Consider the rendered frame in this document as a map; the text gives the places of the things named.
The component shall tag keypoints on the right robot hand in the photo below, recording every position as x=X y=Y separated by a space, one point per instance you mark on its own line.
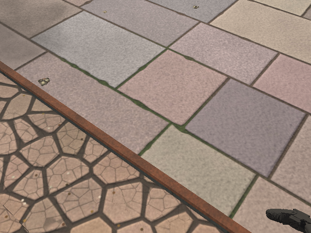
x=296 y=219

